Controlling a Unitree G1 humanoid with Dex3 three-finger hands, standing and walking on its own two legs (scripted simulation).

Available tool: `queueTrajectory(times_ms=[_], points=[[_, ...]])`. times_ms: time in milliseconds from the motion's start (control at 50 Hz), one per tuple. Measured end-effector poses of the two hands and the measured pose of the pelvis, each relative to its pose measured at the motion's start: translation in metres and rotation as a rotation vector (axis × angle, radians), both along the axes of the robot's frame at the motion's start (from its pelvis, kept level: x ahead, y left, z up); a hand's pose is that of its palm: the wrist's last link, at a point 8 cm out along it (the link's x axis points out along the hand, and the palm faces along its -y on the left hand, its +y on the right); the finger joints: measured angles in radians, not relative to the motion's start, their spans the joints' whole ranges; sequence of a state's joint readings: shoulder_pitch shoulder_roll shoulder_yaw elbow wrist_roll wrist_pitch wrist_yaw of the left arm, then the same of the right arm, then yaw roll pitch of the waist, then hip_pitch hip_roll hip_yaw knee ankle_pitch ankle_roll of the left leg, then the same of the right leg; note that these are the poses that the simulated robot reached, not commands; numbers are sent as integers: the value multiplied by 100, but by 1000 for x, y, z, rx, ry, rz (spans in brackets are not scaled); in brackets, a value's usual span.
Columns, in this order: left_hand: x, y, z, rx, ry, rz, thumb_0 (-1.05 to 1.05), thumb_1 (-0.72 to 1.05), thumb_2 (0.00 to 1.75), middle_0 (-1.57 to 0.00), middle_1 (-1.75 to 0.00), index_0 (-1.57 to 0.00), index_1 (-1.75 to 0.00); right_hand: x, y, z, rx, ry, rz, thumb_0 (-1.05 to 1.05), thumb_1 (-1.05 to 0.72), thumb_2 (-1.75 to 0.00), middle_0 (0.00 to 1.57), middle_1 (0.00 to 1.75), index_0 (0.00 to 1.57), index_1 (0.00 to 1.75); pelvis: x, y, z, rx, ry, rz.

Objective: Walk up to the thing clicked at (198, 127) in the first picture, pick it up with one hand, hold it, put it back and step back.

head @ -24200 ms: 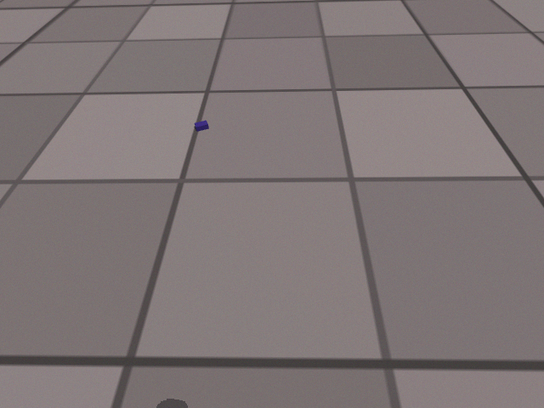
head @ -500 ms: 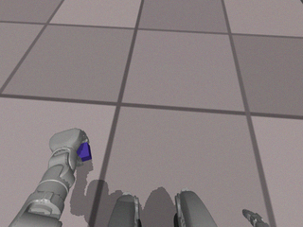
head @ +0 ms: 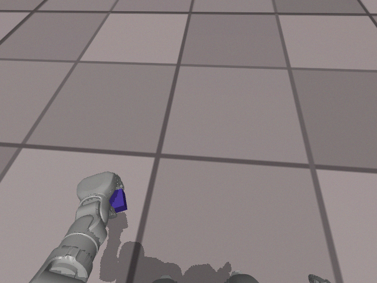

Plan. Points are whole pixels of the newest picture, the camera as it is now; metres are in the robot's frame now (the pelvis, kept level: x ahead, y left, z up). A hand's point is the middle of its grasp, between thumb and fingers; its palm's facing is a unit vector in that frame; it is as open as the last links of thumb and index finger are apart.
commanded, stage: lift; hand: left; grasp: from above
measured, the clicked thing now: (109, 203) +0.34 +0.23 -0.11
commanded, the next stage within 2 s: hold in 0.02 s
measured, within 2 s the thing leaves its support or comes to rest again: neither
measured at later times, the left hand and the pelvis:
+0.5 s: hand (103, 189) +0.34 +0.22 -0.03, palm faces -0.41 -0.13 -0.90, open 7.6 cm; pelvis +0.03 +0.00 +0.03, yaw +0 degrees
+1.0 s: hand (98, 195) +0.32 +0.22 -0.01, palm faces -0.41 -0.12 -0.90, open 7.6 cm; pelvis +0.01 +0.00 +0.04, yaw -1 degrees
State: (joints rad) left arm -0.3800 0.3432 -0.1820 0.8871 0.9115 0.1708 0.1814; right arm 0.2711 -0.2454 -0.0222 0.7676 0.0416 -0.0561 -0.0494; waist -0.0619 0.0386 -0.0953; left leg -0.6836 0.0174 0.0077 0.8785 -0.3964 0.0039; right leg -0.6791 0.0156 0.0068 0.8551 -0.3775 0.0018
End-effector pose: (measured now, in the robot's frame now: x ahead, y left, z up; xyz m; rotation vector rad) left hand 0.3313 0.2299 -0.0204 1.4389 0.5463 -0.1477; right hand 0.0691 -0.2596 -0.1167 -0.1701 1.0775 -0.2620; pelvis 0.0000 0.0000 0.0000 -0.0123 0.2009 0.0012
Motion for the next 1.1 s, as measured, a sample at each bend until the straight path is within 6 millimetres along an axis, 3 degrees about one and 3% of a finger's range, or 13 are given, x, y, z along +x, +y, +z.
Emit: queueTrajectory(times_ms=[500, 840, 1100], points=[[16, -5, 46, 8, -12, -33, -1, 36, 12, -96, -16, -98, -15, 46, 0, 30, 29, -77, 24, 0, -89, -89, 21, 30, 20, 30, 25, 2, 27, 9, -76, -8], [2, -5, 68, 12, -15, -41, -1, 35, 13, -98, -15, -99, -14, 56, 5, 41, 51, -131, 49, 0, -89, -89, 20, 30, 20, 30, 20, 3, 35, 11, -130, -13], [-18, -8, 74, 6, -14, -51, -1, 35, 14, -97, -17, -98, -16, 57, 8, 47, 61, -167, 76, 1, -89, -89, 20, 30, 20, 30, 9, 1, 38, 15, -163, -14]])
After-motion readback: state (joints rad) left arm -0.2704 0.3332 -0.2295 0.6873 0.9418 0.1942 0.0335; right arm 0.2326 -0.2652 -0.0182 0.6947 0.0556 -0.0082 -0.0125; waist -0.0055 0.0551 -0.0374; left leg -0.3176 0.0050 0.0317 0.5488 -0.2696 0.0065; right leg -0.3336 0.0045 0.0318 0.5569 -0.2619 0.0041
